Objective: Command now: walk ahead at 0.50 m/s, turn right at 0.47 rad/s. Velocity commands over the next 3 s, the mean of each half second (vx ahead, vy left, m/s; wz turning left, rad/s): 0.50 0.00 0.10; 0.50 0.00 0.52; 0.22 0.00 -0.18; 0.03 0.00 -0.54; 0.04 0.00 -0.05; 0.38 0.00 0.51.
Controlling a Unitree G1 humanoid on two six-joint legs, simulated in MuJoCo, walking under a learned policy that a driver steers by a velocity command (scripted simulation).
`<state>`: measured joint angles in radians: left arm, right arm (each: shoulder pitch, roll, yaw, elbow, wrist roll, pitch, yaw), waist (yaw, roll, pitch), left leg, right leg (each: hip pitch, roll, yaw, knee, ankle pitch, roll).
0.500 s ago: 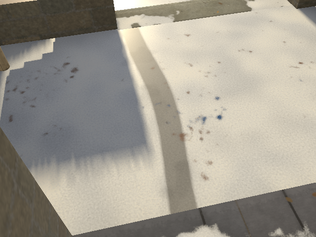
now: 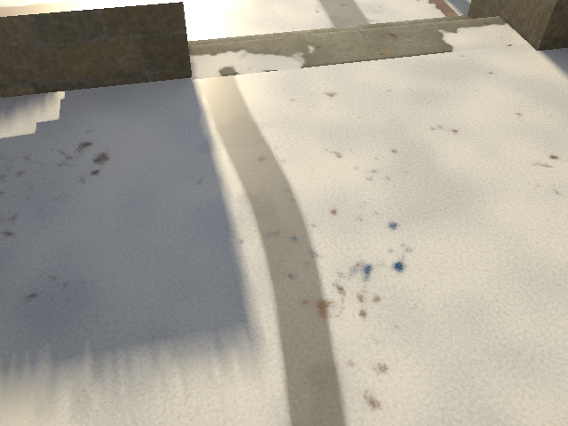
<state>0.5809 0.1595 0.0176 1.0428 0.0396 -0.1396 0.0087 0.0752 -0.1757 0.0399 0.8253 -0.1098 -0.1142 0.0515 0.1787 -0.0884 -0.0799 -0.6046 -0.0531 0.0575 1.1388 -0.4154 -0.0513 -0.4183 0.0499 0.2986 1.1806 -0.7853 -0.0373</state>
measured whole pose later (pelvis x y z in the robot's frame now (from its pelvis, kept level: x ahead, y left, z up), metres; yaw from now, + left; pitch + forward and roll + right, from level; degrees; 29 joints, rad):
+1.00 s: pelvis +0.58 +0.19 -0.24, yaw +26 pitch +2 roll +1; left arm 0.15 0.24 0.05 0.82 -0.04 -0.11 0.05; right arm 0.20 -0.24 -0.05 0.90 0.01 -0.03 0.01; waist 0.00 -0.01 0.03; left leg -0.40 -0.11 -0.02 0.56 -0.20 0.10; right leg -0.69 -0.09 0.10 1.57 -0.40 0.05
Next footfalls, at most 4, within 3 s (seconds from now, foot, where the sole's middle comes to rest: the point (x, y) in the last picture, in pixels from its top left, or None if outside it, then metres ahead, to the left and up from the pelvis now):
0.30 right None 0.32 -0.03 -0.85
0.84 left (224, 418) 0.63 0.30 -1.01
1.22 right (281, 337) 0.92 0.19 -1.01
1.66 left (214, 351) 0.83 0.38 -1.01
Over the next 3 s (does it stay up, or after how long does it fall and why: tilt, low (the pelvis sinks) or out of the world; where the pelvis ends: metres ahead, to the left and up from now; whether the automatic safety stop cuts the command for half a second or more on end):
stays up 0.98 0.34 -0.22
